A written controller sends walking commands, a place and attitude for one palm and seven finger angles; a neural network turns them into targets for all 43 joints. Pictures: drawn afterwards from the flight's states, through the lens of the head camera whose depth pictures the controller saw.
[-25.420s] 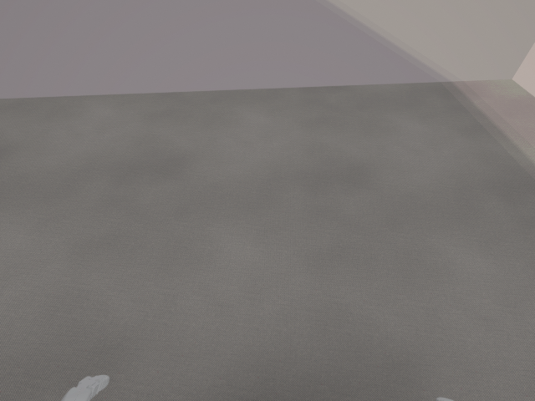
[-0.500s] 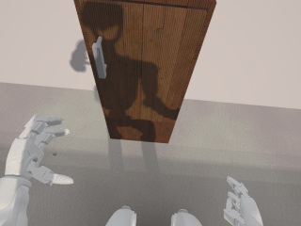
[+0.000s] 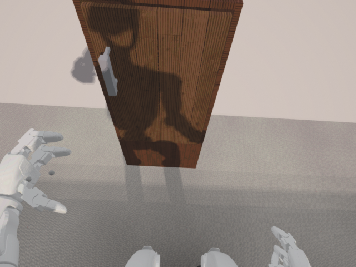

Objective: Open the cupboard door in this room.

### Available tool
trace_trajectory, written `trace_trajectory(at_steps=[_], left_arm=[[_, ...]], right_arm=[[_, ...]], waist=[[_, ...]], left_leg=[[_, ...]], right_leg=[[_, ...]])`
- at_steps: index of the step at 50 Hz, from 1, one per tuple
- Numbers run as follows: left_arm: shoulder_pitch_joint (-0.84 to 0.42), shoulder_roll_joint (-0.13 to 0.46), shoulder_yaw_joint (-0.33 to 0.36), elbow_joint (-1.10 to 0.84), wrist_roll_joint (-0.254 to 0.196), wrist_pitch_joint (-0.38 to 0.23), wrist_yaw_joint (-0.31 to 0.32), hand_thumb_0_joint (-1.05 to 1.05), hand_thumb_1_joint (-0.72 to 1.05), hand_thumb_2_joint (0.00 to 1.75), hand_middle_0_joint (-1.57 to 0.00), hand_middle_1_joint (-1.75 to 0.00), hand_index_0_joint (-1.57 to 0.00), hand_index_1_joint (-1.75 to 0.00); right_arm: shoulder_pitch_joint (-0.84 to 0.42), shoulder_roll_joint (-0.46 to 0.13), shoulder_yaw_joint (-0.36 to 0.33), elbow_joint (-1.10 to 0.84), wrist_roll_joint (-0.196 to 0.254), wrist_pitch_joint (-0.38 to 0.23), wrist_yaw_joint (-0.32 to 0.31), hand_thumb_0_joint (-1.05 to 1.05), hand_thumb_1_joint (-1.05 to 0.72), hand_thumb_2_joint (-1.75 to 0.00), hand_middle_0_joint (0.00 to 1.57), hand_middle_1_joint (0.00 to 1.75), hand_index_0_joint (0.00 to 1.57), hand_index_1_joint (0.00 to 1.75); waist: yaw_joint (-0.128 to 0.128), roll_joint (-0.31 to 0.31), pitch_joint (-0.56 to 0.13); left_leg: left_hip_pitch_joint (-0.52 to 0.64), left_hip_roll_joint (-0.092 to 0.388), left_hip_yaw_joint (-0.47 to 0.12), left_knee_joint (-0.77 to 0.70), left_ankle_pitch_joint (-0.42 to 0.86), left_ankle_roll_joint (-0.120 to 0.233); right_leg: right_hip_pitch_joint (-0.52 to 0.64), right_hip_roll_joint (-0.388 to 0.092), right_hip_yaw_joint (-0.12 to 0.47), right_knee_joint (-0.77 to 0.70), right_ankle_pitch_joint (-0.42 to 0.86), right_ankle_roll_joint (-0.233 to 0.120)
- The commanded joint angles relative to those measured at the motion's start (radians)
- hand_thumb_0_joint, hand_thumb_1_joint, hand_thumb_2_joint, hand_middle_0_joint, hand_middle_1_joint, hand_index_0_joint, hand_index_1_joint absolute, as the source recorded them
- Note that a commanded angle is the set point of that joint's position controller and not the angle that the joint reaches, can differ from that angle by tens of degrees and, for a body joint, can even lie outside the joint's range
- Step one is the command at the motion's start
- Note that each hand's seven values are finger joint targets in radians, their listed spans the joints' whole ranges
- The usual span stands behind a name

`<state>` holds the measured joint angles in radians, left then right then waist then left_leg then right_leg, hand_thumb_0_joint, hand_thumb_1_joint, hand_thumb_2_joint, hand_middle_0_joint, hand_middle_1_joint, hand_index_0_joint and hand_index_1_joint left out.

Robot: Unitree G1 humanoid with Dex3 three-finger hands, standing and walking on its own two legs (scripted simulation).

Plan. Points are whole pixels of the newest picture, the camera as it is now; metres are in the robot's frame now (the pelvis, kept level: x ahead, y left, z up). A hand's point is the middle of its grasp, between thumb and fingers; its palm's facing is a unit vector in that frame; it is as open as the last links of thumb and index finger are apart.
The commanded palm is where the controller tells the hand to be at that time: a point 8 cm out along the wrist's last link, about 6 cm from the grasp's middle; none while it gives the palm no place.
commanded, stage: raise the hand with hooked fingers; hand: left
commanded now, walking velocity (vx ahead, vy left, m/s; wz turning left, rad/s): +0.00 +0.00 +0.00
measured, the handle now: (110, 72) +0.61 +0.23 +0.03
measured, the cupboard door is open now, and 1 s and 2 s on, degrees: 0 0 0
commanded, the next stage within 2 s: move the hooked fingers beside the handle in 0.32 s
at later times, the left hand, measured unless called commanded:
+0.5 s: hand (61, 175) +0.28 +0.26 +0.05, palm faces +0.04 -1.00 -0.04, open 14.0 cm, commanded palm +0.27 +0.31 +0.05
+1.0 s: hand (62, 132) +0.39 +0.29 +0.04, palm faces +0.04 -1.00 -0.03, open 14.0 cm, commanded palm +0.37 +0.33 +0.05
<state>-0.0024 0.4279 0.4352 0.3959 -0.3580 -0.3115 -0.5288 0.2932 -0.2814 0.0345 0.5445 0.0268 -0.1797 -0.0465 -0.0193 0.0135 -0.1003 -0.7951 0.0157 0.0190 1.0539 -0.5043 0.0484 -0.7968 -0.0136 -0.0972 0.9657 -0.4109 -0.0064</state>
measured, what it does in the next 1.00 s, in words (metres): stands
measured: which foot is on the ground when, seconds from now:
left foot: down 0.00-1.00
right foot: down 0.00-1.00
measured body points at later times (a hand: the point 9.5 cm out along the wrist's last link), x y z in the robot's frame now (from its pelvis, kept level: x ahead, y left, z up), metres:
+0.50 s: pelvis +0.00 -0.02 +0.00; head +0.07 -0.01 +0.44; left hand +0.28 +0.31 +0.05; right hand +0.16 -0.26 -0.09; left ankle +0.01 +0.08 -0.67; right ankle +0.03 -0.12 -0.67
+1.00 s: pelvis +0.00 -0.01 -0.01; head +0.12 +0.01 +0.42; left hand +0.38 +0.34 +0.05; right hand +0.09 -0.29 -0.11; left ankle +0.01 +0.08 -0.67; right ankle +0.03 -0.12 -0.67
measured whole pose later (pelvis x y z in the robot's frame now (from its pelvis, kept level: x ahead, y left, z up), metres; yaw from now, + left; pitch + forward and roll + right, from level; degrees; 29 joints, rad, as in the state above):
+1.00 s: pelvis +0.00 -0.01 -0.01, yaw -1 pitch +19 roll -3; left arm -0.44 0.58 0.57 0.86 -0.28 -0.38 -0.58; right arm 0.32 -0.30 0.03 0.60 0.02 -0.11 -0.05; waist -0.07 0.00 -0.09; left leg -0.93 0.04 0.02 1.12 -0.53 0.03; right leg -0.94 0.01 -0.09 1.04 -0.43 -0.02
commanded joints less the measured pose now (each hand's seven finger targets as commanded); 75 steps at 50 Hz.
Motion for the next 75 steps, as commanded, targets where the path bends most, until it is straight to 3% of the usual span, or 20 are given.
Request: trace_trajectory(at_steps=[1, 11, 16, 19, 25, 28, 37, 40, 45, 48, 49, 50, 51, 55, 58, 61, 69, 72, 73, 75], left_arm=[[-0.147, 0.237, 0.107, -0.185, -0.031, -0.088, 0.031, 0.0, -0.5, 0.3, -0.3, -1.2, -0.3, -1.2], [-0.159, 0.242, 0.092, -0.197, -0.02, -0.119, 0.027, 0.0, -0.5, 0.3, -0.3, -1.2, -0.3, -1.2], [-0.171, 0.22, 0.096, -0.127, -0.037, -0.119, 0.025, 0.0, -0.5, 0.3, -0.3, -1.2, -0.3, -1.2], [-0.184, 0.202, 0.076, -0.081, -0.034, -0.107, 0.011, 0.0, -0.5, 0.3, -0.3, -1.2, -0.3, -1.2], [-0.373, 0.305, 0.119, -0.099, -0.001, -0.128, 0.014, 0.0, -0.5, 0.3, -0.3, -1.2, -0.3, -1.2], [-0.488, 0.285, 0.09, -0.039, 0.002, -0.141, 0.013, 0.0, -0.5, 0.3, -0.3, -1.2, -0.3, -1.2], [-0.538, 0.413, 0.167, 0.178, 0.033, -0.069, -0.033, 0.0, -0.5, 0.3, -0.3, -1.2, -0.3, -1.2], [-0.601, 0.458, 0.2, 0.207, 0.034, -0.086, -0.029, 0.0, -0.5, 0.3, -0.3, -1.2, -0.3, -1.2], [-0.67, 0.482, 0.211, 0.258, 0.049, -0.126, -0.039, 0.0, -0.5, 0.3, -0.3, -1.2, -0.3, -1.2], [-0.73, 0.458, 0.167, 0.268, 0.062, -0.133, -0.056, 0.0, -0.5, 0.3, -0.3, -1.2, -0.3, -1.2], [-0.738, 0.437, 0.151, 0.274, 0.057, -0.129, -0.063, 0.0, -0.5, 0.3, -0.3, -1.2, -0.3, -1.2], [-0.761, 0.471, 0.165, 0.276, 0.066, -0.129, -0.065, 0.0, -0.5, 0.3, -0.3, -1.2, -0.3, -1.2], [-0.791, 0.43, 0.126, 0.286, 0.066, -0.124, -0.067, 0.0, -0.5, 0.3, -0.3, -1.2, -0.3, -1.2], [-0.862, 0.474, 0.152, 0.315, 0.083, -0.123, -0.043, 0.0, -0.5, 0.3, -0.3, -1.2, -0.3, -1.2], [-0.909, 0.498, 0.163, 0.387, 0.11, -0.128, -0.009, 0.0, -0.5, 0.3, -0.3, -1.2, -0.3, -1.2], [-0.924, 0.506, 0.16, 0.406, 0.135, -0.139, 0.013, 0.0, -0.5, 0.3, -0.3, -1.2, -0.3, -1.2], [-1.071, 0.551, 0.156, 0.554, 0.17, -0.151, 0.016, 0.0, -0.5, 0.3, -0.3, -1.2, -0.3, -1.2], [-1.154, 0.59, 0.154, 0.571, 0.188, -0.155, 0.01, 0.0, -0.5, 0.3, -0.3, -1.2, -0.3, -1.2], [-1.164, 0.629, 0.178, 0.562, 0.195, -0.16, 0.011, 0.0, -0.5, 0.3, -0.3, -1.2, -0.3, -1.2], [-1.202, 0.619, 0.154, 0.539, 0.203, -0.17, 0.009, 0.0, -0.5, 0.3, -0.3, -1.2, -0.3, -1.2]], right_arm=[[-0.013, -0.156, -0.065, -0.141, 0.002, -0.056, -0.011, 0.0, -0.9, -0.9, 0.2, 0.3, 0.2, 0.3], [-0.018, -0.147, -0.061, -0.134, 0.005, -0.059, -0.018, 0.0, -0.9, -0.9, 0.2, 0.3, 0.2, 0.3], [-0.027, -0.144, -0.055, -0.124, 0.008, -0.059, -0.024, 0.0, -0.9, -0.9, 0.2, 0.3, 0.2, 0.3], [-0.035, -0.145, -0.053, -0.127, 0.01, -0.058, -0.026, 0.0, -0.9, -0.9, 0.2, 0.3, 0.2, 0.3], [-0.017, -0.147, -0.052, -0.097, 0.004, -0.063, -0.04, 0.0, -0.9, -0.9, 0.2, 0.3, 0.2, 0.3], [-0.02, -0.145, -0.045, -0.078, 0.007, -0.068, -0.049, 0.0, -0.9, -0.9, 0.2, 0.3, 0.2, 0.3], [0.031, -0.167, -0.052, -0.074, 0.006, -0.029, -0.035, 0.0, -0.9, -0.9, 0.2, 0.3, 0.2, 0.3], [0.05, -0.172, -0.053, -0.068, 0.003, -0.013, -0.028, 0.0, -0.9, -0.9, 0.2, 0.3, 0.2, 0.3], [0.084, -0.181, -0.061, -0.057, -0.002, 0.012, -0.019, 0.0, -0.9, -0.9, 0.2, 0.3, 0.2, 0.3], [0.098, -0.183, -0.065, -0.043, -0.002, 0.027, -0.017, 0.0, -0.9, -0.9, 0.2, 0.3, 0.2, 0.3], [0.107, -0.185, -0.068, -0.044, -0.002, 0.032, -0.017, 0.0, -0.9, -0.9, 0.2, 0.3, 0.2, 0.3], [0.116, -0.192, -0.07, -0.032, -0.001, 0.039, -0.018, 0.0, -0.9, -0.9, 0.2, 0.3, 0.2, 0.3], [0.122, -0.19, -0.07, -0.029, -0.002, 0.045, -0.017, 0.0, -0.9, -0.9, 0.2, 0.3, 0.2, 0.3], [0.143, -0.197, -0.071, -0.013, -0.007, 0.066, -0.017, 0.0, -0.9, -0.9, 0.2, 0.3, 0.2, 0.3], [0.151, -0.198, -0.068, -0.007, -0.011, 0.085, -0.015, 0.0, -0.9, -0.9, 0.2, 0.3, 0.2, 0.3], [0.164, -0.198, -0.067, -0.012, -0.017, 0.103, -0.007, 0.0, -0.9, -0.9, 0.2, 0.3, 0.2, 0.3], [0.187, -0.21, -0.056, -0.002, -0.023, 0.155, -0.004, 0.0, -0.9, -0.9, 0.2, 0.3, 0.2, 0.3], [0.198, -0.218, -0.052, 0.008, -0.026, 0.167, -0.007, 0.0, -0.9, -0.9, 0.2, 0.3, 0.2, 0.3], [0.204, -0.221, -0.052, 0.009, -0.029, 0.172, -0.008, 0.0, -0.9, -0.9, 0.2, 0.3, 0.2, 0.3], [0.219, -0.222, -0.052, 0.015, -0.032, 0.181, -0.006, 0.0, -0.9, -0.9, 0.2, 0.3, 0.2, 0.3]], waist=[[0.016, 0.071, -0.264], [0.007, 0.104, -0.297], [-0.003, 0.031, -0.235], [-0.005, 0.041, -0.198], [-0.019, 0.079, -0.282], [-0.039, 0.079, -0.273], [-0.006, 0.065, -0.39], [-0.017, 0.049, -0.391], [-0.03, 0.092, -0.412], [-0.046, 0.149, -0.415], [-0.056, 0.13, -0.426], [-0.053, 0.159, -0.433], [-0.069, 0.139, -0.431], [-0.065, 0.172, -0.446], [-0.076, 0.125, -0.401], [-0.066, 0.192, -0.435], [-0.114, 0.141, -0.4], [-0.133, 0.173, -0.424], [-0.124, 0.184, -0.445], [-0.131, 0.24, -0.49]], left_leg=[[0.143, -0.01, -0.079, -0.193, 0.336, -0.051], [0.139, -0.015, -0.062, -0.19, 0.282, -0.033], [0.074, -0.017, -0.053, -0.176, 0.238, -0.028], [0.038, -0.02, -0.047, -0.166, 0.192, -0.025], [0.065, -0.013, -0.053, -0.139, 0.236, -0.023], [0.051, -0.012, -0.055, -0.13, 0.199, -0.022], [0.016, -0.009, -0.038, -0.102, 0.318, -0.023], [-0.007, -0.003, -0.037, -0.084, 0.34, -0.022], [0.018, 0.001, -0.037, -0.081, 0.364, -0.02], [0.077, 0.005, -0.05, -0.091, 0.394, -0.023], [0.098, 0.008, -0.057, -0.088, 0.427, -0.021], [0.128, 0.013, -0.064, -0.094, 0.449, -0.027], [0.144, 0.014, -0.07, -0.097, 0.442, -0.028], [0.193, 0.02, -0.091, -0.104, 0.474, -0.043], [0.145, 0.021, -0.097, -0.109, 0.416, -0.04], [0.208, 0.026, -0.105, -0.109, 0.491, -0.06], [0.142, 0.031, -0.114, -0.089, 0.43, -0.047], [0.14, 0.03, -0.117, -0.075, 0.412, -0.045], [0.15, 0.031, -0.124, -0.072, 0.437, -0.051], [0.231, 0.041, -0.144, -0.066, 0.529, -0.069]], right_leg=[[0.17, 0.046, 0.025, -0.088, 0.146, -0.032], [0.206, 0.038, 0.056, -0.107, 0.132, -0.025], [0.209, 0.034, 0.072, -0.122, 0.105, -0.02], [0.198, 0.029, 0.094, -0.138, 0.047, -0.022], [0.193, 0.031, 0.1, -0.103, 0.104, -0.02], [0.16, 0.029, 0.102, -0.098, 0.067, -0.017], [0.233, 0.026, 0.11, -0.059, 0.226, -0.015], [0.224, 0.032, 0.112, -0.046, 0.256, -0.013], [0.183, 0.04, 0.099, -0.03, 0.264, -0.017], [0.132, 0.042, 0.084, -0.03, 0.26, -0.02], [0.114, 0.046, 0.076, -0.026, 0.271, -0.021], [0.094, 0.046, 0.072, -0.031, 0.265, -0.02], [0.072, 0.047, 0.064, -0.035, 0.248, -0.018], [0.022, 0.049, 0.049, -0.035, 0.215, -0.023], [0.008, 0.049, 0.044, -0.036, 0.184, -0.021], [-0.021, 0.051, 0.037, -0.03, 0.188, -0.024], [-0.067, 0.057, 0.036, -0.021, 0.163, -0.022], [-0.085, 0.055, 0.04, -0.015, 0.157, -0.019], [-0.082, 0.054, 0.037, -0.008, 0.162, -0.021], [-0.13, 0.057, 0.03, -0.002, 0.166, -0.022]])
